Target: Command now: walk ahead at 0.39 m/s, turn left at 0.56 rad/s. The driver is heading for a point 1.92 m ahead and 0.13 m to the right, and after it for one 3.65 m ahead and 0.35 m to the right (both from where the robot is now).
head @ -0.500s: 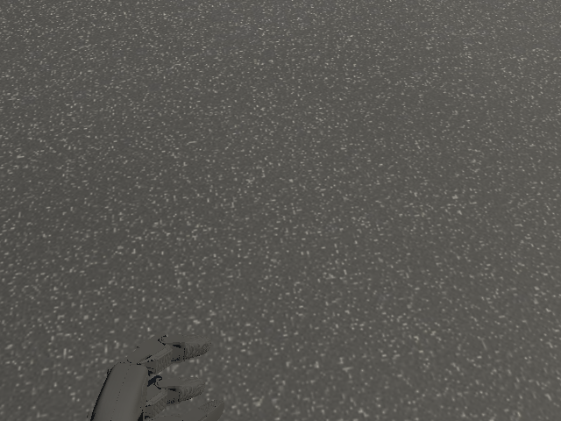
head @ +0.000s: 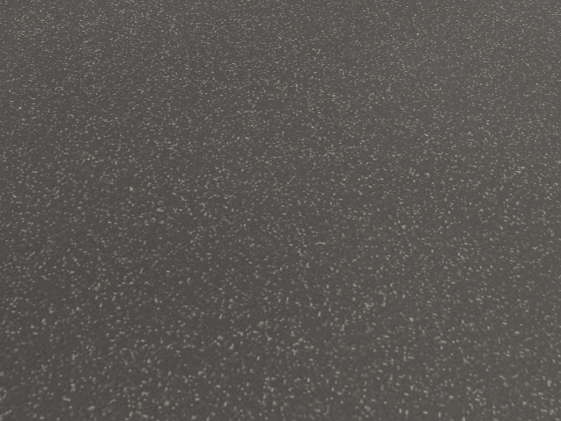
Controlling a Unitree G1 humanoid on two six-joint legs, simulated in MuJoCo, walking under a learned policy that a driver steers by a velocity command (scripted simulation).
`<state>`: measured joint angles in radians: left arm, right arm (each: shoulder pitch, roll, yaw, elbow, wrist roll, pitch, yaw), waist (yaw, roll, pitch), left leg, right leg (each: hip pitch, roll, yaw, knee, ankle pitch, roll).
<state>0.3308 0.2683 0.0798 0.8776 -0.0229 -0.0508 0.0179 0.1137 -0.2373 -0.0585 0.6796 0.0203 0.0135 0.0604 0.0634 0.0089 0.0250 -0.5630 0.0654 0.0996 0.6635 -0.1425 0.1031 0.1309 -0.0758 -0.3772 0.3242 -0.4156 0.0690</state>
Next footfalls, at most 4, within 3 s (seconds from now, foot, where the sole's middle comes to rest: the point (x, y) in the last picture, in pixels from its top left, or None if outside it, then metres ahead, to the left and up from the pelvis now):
0.04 left None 0.18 0.10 -0.76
0.54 right None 0.31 -0.10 -0.76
0.94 left None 0.30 0.14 -0.76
1.32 right None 0.21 -0.10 -0.76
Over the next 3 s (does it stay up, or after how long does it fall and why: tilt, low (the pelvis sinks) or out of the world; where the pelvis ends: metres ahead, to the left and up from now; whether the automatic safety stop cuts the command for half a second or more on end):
stays up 0.94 0.09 0.02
